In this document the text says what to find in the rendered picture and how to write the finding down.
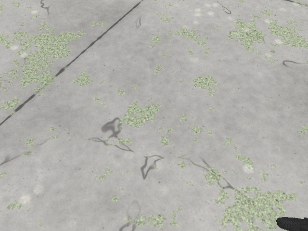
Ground right robot hand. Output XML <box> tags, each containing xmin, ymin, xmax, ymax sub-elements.
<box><xmin>276</xmin><ymin>217</ymin><xmax>308</xmax><ymax>231</ymax></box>

